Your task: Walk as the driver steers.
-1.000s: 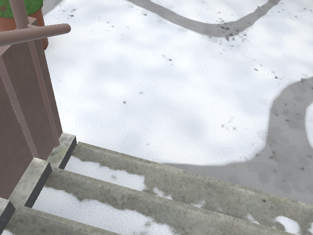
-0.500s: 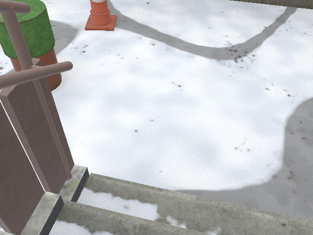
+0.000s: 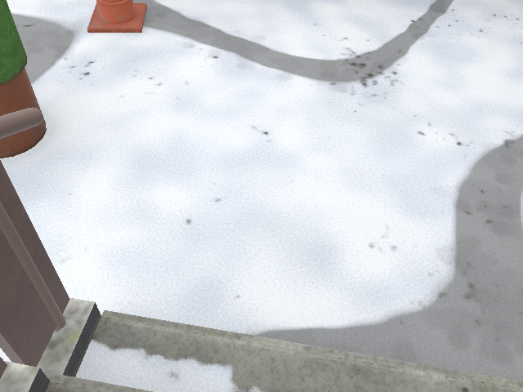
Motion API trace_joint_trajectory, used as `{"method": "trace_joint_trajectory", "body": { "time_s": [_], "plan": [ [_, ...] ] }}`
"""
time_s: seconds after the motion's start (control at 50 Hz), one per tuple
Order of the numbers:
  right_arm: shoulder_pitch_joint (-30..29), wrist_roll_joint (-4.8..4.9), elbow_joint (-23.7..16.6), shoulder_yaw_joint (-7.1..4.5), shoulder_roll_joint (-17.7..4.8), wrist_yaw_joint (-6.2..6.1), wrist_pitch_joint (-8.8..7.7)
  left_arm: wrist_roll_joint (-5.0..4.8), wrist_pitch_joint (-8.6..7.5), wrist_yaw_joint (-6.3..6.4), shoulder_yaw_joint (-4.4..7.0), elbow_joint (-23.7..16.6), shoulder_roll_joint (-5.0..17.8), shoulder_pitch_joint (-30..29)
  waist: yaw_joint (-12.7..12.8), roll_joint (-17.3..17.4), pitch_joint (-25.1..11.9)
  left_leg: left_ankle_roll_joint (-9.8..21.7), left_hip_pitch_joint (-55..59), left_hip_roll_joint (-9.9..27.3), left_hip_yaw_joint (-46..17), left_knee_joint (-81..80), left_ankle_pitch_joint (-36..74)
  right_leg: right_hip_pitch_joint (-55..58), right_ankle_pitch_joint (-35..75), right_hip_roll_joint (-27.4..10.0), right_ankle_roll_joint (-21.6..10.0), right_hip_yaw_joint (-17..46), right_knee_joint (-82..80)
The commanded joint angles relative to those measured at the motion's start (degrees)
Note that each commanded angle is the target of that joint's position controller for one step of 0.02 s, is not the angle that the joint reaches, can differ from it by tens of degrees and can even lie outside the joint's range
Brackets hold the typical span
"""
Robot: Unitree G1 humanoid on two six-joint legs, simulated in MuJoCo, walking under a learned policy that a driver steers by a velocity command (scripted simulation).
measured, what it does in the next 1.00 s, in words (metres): goes down: right foot 0.16 m lower, then left foot 0.16 m lower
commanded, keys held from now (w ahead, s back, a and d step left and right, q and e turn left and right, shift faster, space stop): w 1.00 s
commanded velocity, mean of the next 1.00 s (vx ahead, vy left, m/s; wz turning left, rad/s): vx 0.49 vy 0.00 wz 0.00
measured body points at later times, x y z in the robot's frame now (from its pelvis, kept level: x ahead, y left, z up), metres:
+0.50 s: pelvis +0.27 +0.02 -0.16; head +0.28 +0.01 +0.29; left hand +0.19 +0.26 -0.30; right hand +0.48 -0.20 -0.24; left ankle +0.45 +0.13 -0.88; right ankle +0.06 -0.10 -0.80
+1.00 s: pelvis +0.53 +0.02 -0.27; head +0.53 +0.04 +0.18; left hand +0.71 +0.26 -0.37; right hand +0.45 -0.21 -0.41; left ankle +0.42 +0.13 -0.96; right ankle +0.70 -0.16 -0.96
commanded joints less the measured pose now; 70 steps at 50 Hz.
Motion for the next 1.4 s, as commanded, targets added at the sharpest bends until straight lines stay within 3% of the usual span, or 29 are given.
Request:
{"method": "trace_joint_trajectory", "body": {
  "time_s": [0.02,0.04,0.06,0.08,0.12,0.16,0.24,0.26,0.32,0.38,0.48,0.54,0.56,0.58,0.6,0.62,0.66,0.76,0.86,1.04,1.1,1.14,1.18,1.22,1.24,1.26,1.3,1.36,1.4],
  "plan": [
    [-7.4,0.28,-1.3,-1.85,-7.2,0.68,-0.35,-0.41,-0.44,0.76,3.02,6.2,6.5,25.2,16.1,6.0,1.2,4.4,-14.0,4.7,-5.3,23.8,63.2,29.3,1.4,-0.5,-2.2,-6.0,-11.5],
    [-6.2,0.33,-0.3,-2.05,-4.5,1.4,-1.75,-0.23,-0.81,1.31,3.19,10.5,6.7,35.0,19.0,-6.1,0.5,1.4,-26.4,-4.4,-3.6,55.8,27.1,40.3,12.1,-9.3,-8.6,4.9,-18.6],
    [3.9,0.68,-0.9,-0.77,0.7,2.47,-3.37,0.56,-1.04,0.87,0.88,11.5,5.8,33.6,10.0,-19.2,-3.5,1.9,-48.3,-4.9,-11.1,66.5,2.7,54.7,42.5,-15.3,-10.2,11.9,8.0],
    [6.3,1.82,-2.0,-0.85,-2.7,3.19,-4.73,-0.12,-0.3,0.74,1.36,10.3,6.1,32.2,8.9,-20.5,-10.5,1.1,-52.3,-4.0,-14.2,65.1,6.0,56.4,41.8,-19.5,-14.6,18.1,7.2],
    [-3.1,2.0,-6.4,-1.92,-6.3,1.88,-3.95,-0.74,-0.44,0.19,2.35,10.0,9.1,24.4,5.0,-1.0,-6.0,1.0,-54.8,2.2,-8.3,53.6,19.8,38.1,-9.5,-23.9,-20.2,28.6,-6.9],
    [-12.5,1.84,-7.4,-2.5,-7.4,0.6,-1.07,0.06,-2.88,0.06,-0.49,8.6,2.1,13.4,0.8,7.8,6.2,1.7,-51.4,7.8,-10.7,37.0,32.5,15.4,-23.8,-21.6,-16.7,31.1,-11.5],
    [-17.8,-2.82,-10.6,-1.55,-2.1,1.35,-1.22,-0.21,-3.1,4.29,-0.11,12.2,5.7,15.3,1.0,-3.8,6.4,-2.4,-32.8,10.2,-4.0,5.5,51.5,1.6,-4.7,-9.2,-11.8,14.5,-12.3],
    [-13.7,-2.26,-8.9,-1.65,-1.7,2.39,-1.27,0.69,-3.02,4.41,0.28,13.0,7.2,17.0,-0.1,-3.9,2.8,-1.9,-30.0,9.4,-3.1,9.4,58.0,3.6,-3.5,-9.6,-12.1,14.1,-9.2],
    [-26.3,-2.11,-12.8,-2.32,-5.0,3.71,-2.32,-2.4,-3.48,5.33,-0.69,16.0,2.8,26.5,7.0,1.7,5.0,1.8,-49.1,9.9,-5.7,-7.6,68.4,24.6,-18.4,-9.2,-9.8,15.3,-2.2],
    [-34.6,-2.97,-15.8,-1.25,-1.5,6.76,-2.94,-1.6,-2.06,6.26,-0.94,15.1,3.1,25.0,10.0,1.6,5.9,0.8,-25.2,5.2,0.2,-29.4,86.7,9.1,-32.7,-3.5,-6.9,5.9,0.5],
    [-32.0,-0.66,-17.2,-1.45,-3.1,7.07,-1.32,-2.27,0.65,5.85,-0.09,15.1,3.8,24.0,10.9,-1.7,7.9,0.0,-21.0,6.3,-1.5,-36.3,71.9,17.4,-30.1,-4.8,-7.6,10.2,14.1],
    [-7.5,-1.27,-8.9,-4.57,-8.6,6.37,-2.09,-1.59,0.67,5.3,0.02,18.2,4.9,22.5,-1.2,1.3,1.3,3.5,4.0,8.0,1.9,-40.1,70.7,13.9,-17.9,-2.9,-5.7,9.5,43.3],
    [4.4,-2.64,-4.0,-4.57,-10.3,6.47,-2.01,-2.2,-0.59,4.44,-0.09,19.1,2.2,25.1,-4.2,11.5,-4.7,6.6,23.1,13.3,-2.7,-29.5,87.1,-1.9,-47.9,5.4,-1.9,6.3,68.7],
    [4.6,-2.81,-3.8,-3.43,-10.2,6.68,-1.51,-3.39,-1.67,3.78,-1.09,19.2,-1.0,35.7,0.7,21.5,-10.9,11.4,37.4,19.9,-10.4,-12.8,96.8,-19.5,-71.5,6.6,0.2,11.3,84.2],
    [5.1,-1.01,-4.8,-4.13,-11.1,6.64,-0.43,-3.79,-2.8,3.68,-0.65,15.8,3.7,33.2,-1.5,23.5,-16.7,16.6,36.5,24.1,-19.8,-19.0,79.1,-24.4,-68.6,5.2,2.1,12.7,85.0],
    [2.6,1.17,-2.8,-5.15,-13.6,6.6,0.09,-4.82,-2.53,4.48,-0.59,10.4,4.6,26.0,0.0,18.2,-14.4,20.3,30.6,27.3,-31.5,-33.3,37.2,-30.1,-57.9,2.7,2.3,7.2,75.2],
    [-13.1,-2.46,-6.7,-2.75,-7.7,6.48,-1.45,-4.44,0.06,6.81,0.83,8.5,7.1,15.2,4.9,1.0,2.2,18.0,0.8,25.8,-34.1,-42.5,19.4,-23.6,-39.7,-2.8,0.0,6.1,59.7],
    [-9.3,-2.36,-2.4,-2.69,-6.9,3.35,-3.15,0.35,0.21,5.63,1.13,6.9,1.8,13.7,8.0,8.1,2.0,14.3,-11.5,15.7,-18.0,-38.3,56.6,-14.1,-24.3,-7.4,2.0,6.7,32.0],
    [-2.4,0.79,0.9,-2.17,-4.4,1.05,-3.36,0.32,-0.68,2.98,2.07,3.5,4.0,3.3,5.7,6.2,4.1,9.4,-7.7,11.2,-10.5,-30.7,41.1,-18.1,3.5,-6.1,0.1,7.0,11.3],
    [0.7,0.05,-0.2,-2.13,-6.6,-0.57,0.66,-0.84,-1.64,-1.55,-0.13,-2.0,0.1,-8.8,-2.0,7.2,8.4,10.7,-6.1,9.9,-13.1,-13.1,33.7,-9.2,-2.0,-2.0,1.8,3.0,-4.7],
    [-1.5,-0.15,-1.1,-2.9,-8.0,-1.01,1.38,-1.68,-1.95,-1.01,0.85,-0.3,2.7,-4.3,-0.4,7.8,8.3,9.8,-3.9,11.3,-15.9,-5.3,41.3,-1.9,-6.2,-4.1,0.3,3.0,-13.1],
    [-5.5,-0.58,0.7,-3.03,-7.3,0.95,0.07,-0.36,-1.75,0.0,3.17,8.1,6.5,18.8,11.1,4.5,0.3,6.9,-15.7,7.2,-10.3,16.7,49.4,28.3,0.2,-2.0,-2.7,-3.6,-8.5],
    [6.6,1.53,1.0,-1.81,-1.8,3.28,-3.12,0.09,-1.39,0.37,2.27,12.8,8.4,30.5,9.5,-18.4,-11.5,0.0,-47.0,-2.9,-8.6,62.2,0.2,59.2,28.0,-16.5,-11.3,12.9,8.9],
    [-2.3,2.34,-5.0,-2.05,-5.7,3.01,-4.25,-2.62,0.0,0.4,3.24,13.4,10.6,30.4,10.8,-15.2,-14.1,-1.5,-59.1,-0.4,-5.6,62.5,9.5,54.3,-16.7,-23.0,-18.8,29.5,-6.7],
    [-12.6,1.12,-7.1,-2.7,-6.4,1.39,-2.9,-2.35,0.29,0.8,1.28,11.8,4.2,21.0,8.5,0.6,-2.8,0.2,-60.7,3.8,-0.1,57.9,20.0,41.2,-31.3,-19.4,-15.4,29.3,-14.8],
    [-11.9,1.9,-8.4,-2.42,-5.6,0.82,-1.78,-0.52,-0.51,0.88,1.02,10.4,5.9,15.9,4.8,-0.5,-0.6,0.9,-55.1,5.8,-3.2,51.4,27.1,29.2,-32.8,-22.2,-17.4,33.6,-16.0],
    [-10.4,0.48,-7.1,-3.29,-6.0,1.15,-1.04,-0.09,-3.28,0.41,-1.52,10.3,-1.2,9.8,-0.2,2.6,5.5,1.8,-47.2,10.1,-7.9,33.1,37.6,12.5,-23.7,-15.4,-11.5,22.8,-12.4],
    [-19.7,-2.71,-10.7,-3.05,-3.3,1.73,-2.05,-0.17,-3.64,3.99,-0.37,12.7,4.1,14.1,2.4,-2.9,4.9,-1.8,-37.6,10.6,-3.5,5.1,51.0,8.2,-8.0,-9.5,-10.9,13.8,-16.5],
    [-17.5,-2.34,-10.1,-2.79,-2.0,2.95,-1.75,0.09,-3.17,4.79,0.66,14.2,6.8,17.4,1.8,-2.0,0.0,-2.1,-34.5,9.6,-2.8,4.2,57.5,13.4,-0.5,-10.1,-11.4,12.9,-12.7]
  ]
}}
